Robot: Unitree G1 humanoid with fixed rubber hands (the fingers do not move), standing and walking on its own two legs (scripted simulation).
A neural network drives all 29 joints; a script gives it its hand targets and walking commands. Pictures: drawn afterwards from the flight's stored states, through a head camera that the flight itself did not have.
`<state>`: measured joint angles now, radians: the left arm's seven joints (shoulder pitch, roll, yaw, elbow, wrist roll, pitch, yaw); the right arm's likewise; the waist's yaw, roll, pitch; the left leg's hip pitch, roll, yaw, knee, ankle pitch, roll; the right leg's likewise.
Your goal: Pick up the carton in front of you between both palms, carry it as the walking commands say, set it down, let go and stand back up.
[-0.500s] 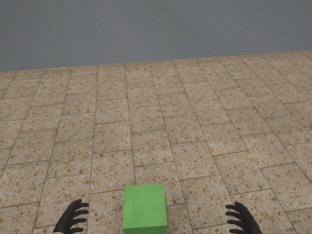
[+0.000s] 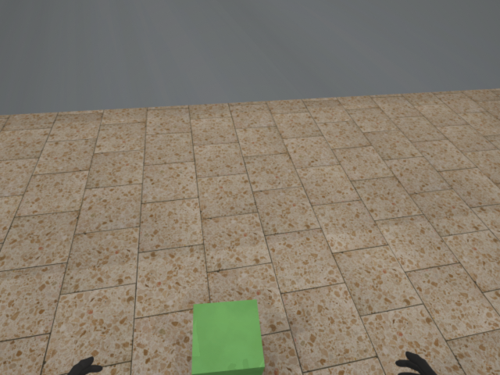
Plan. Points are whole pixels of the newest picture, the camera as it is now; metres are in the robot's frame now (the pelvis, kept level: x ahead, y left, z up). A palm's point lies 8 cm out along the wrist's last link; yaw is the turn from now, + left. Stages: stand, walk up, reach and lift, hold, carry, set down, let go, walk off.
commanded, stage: stand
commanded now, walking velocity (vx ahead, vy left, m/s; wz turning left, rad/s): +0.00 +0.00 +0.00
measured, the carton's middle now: (226, 346) +0.37 +0.05 -0.65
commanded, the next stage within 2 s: none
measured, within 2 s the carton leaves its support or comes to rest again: neither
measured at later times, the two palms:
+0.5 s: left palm out of the picture +0.08 +0.30 -0.10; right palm out of the picture +0.10 -0.30 -0.09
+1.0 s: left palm out of the picture +0.06 +0.30 -0.10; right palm out of the picture +0.07 -0.31 -0.09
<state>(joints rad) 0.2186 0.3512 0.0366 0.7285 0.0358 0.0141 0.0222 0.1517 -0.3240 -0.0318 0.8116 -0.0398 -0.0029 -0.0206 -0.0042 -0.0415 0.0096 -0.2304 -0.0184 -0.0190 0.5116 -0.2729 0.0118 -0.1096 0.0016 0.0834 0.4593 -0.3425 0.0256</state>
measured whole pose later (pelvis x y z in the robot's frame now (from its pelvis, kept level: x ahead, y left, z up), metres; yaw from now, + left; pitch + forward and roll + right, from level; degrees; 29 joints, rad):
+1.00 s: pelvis -0.02 +0.00 +0.01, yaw +1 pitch -2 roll +0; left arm 0.18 0.38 0.02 0.96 0.02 -0.01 0.02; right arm 0.12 -0.37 -0.01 1.02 -0.02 -0.01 -0.01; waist -0.01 -0.02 0.03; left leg -0.19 -0.01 -0.04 0.42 -0.19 0.00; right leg -0.07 0.00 0.06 0.37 -0.27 0.02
